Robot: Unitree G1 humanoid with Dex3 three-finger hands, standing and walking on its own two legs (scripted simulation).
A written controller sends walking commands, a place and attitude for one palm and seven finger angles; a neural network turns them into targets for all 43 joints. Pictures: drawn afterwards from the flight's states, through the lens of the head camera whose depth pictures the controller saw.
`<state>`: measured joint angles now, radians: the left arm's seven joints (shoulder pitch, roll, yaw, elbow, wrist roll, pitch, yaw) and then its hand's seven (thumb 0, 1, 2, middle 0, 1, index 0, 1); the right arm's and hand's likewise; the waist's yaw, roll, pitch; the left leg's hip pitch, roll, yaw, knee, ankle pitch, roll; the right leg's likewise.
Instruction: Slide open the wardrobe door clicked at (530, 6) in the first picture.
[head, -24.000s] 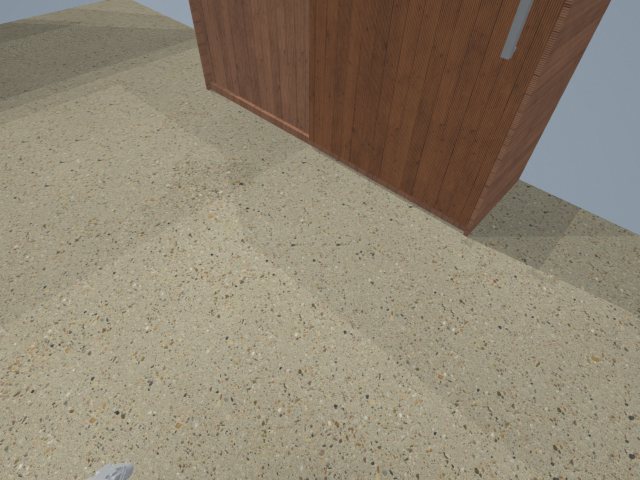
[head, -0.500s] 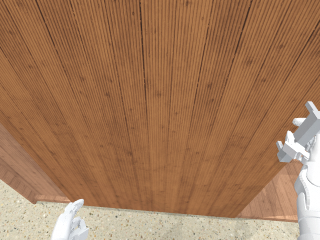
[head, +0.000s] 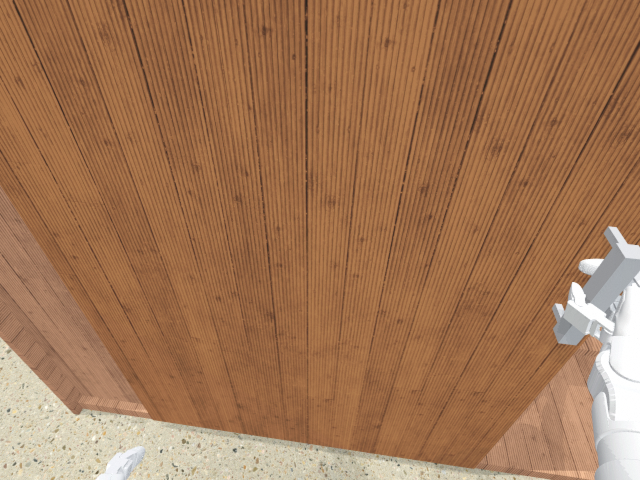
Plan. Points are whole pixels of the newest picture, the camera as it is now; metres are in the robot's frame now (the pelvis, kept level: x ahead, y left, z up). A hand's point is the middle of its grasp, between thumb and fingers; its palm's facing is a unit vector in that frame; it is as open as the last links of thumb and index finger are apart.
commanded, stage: stop walking and hold the door there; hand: right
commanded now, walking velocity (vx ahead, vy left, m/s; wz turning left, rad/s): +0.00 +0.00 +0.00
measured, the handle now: (588, 287) +0.38 -0.34 +0.08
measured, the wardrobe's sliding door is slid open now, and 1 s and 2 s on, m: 0.66 0.66 0.66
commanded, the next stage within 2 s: none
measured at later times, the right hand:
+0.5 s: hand (589, 311) +0.33 -0.32 +0.09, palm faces +0.33 +0.91 -0.26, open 6.0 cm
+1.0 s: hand (597, 313) +0.33 -0.32 +0.09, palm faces +0.07 +0.99 -0.13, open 6.2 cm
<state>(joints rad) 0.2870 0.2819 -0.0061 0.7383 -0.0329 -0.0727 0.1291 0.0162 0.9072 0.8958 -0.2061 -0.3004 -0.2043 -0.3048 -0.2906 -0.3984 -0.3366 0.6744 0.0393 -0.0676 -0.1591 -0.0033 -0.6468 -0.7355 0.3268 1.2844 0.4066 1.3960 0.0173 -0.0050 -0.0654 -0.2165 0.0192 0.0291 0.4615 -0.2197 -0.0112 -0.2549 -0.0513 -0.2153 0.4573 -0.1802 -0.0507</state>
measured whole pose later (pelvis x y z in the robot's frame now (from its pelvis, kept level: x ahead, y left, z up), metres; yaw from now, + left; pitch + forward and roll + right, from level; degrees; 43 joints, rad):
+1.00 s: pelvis -0.12 -0.19 -0.03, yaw -1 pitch -1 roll -2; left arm 0.20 0.35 0.05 0.70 -0.03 -0.01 0.10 0.02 0.91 0.90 -0.20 -0.30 -0.20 -0.30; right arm -0.66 -0.25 -0.14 0.58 0.06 -0.03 -0.08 0.03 -0.59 -0.75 0.39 1.37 0.40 1.39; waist 0.10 0.03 0.15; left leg -0.37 0.24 0.05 0.78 -0.41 -0.09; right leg -0.29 -0.11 -0.05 0.62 -0.25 0.05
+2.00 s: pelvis -0.08 -0.21 -0.01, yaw -2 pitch +0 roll +0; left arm 0.21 0.24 -0.01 0.70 -0.04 0.02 0.11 0.01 0.91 0.90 -0.20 -0.30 -0.20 -0.30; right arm -0.58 -0.13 0.04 0.72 0.09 -0.06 -0.11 0.04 -0.67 -0.75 0.30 1.27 0.27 1.40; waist 0.00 -0.03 0.00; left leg -0.23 0.01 0.09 0.55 -0.33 0.02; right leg -0.25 -0.07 -0.12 0.54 -0.29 0.02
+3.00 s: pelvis -0.10 -0.22 -0.01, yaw -1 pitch +5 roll +0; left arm 0.34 0.25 0.01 0.69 -0.03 -0.09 -0.01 0.01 0.91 0.90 -0.20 -0.30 -0.20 -0.30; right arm -0.69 -0.21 -0.15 0.94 0.01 -0.21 -0.02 -0.01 0.55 -0.20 0.29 1.17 0.33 1.19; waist 0.07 0.01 -0.06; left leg -0.40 0.02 0.04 0.60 -0.29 0.01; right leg -0.41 -0.05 -0.11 0.58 -0.26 -0.01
